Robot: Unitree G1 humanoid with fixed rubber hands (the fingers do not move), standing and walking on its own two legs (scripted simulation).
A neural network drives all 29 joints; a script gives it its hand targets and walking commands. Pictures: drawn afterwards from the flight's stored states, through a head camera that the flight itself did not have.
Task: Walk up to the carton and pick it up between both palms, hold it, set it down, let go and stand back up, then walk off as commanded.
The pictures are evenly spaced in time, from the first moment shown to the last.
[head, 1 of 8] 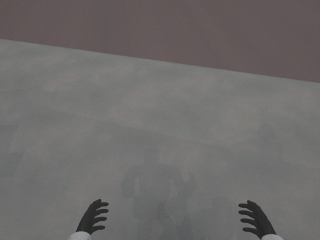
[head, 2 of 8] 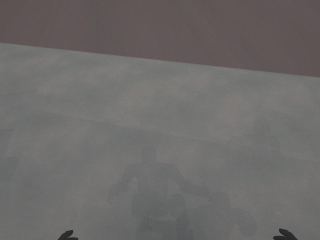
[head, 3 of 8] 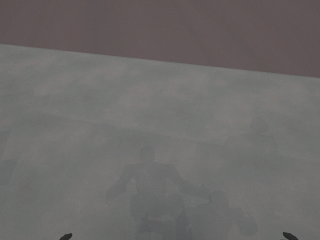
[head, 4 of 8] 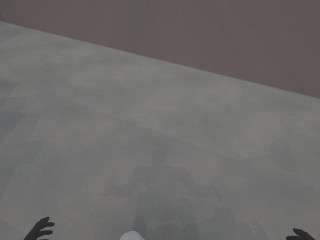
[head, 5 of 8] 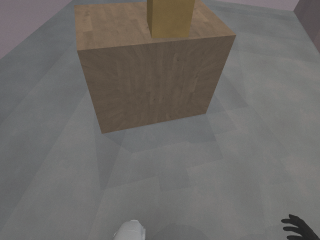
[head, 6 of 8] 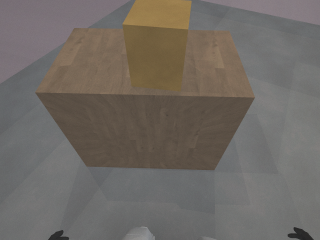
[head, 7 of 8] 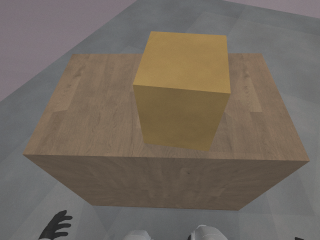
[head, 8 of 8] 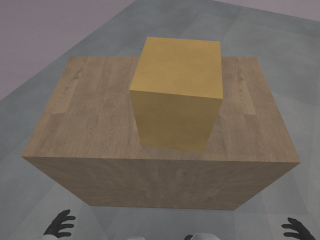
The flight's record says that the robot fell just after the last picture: no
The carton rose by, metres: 0.00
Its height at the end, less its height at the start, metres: +0.00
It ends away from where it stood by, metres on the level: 0.00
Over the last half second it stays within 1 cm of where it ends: yes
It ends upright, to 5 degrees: yes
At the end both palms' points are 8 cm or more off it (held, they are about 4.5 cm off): yes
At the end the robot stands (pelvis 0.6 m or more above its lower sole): yes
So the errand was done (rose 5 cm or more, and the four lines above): no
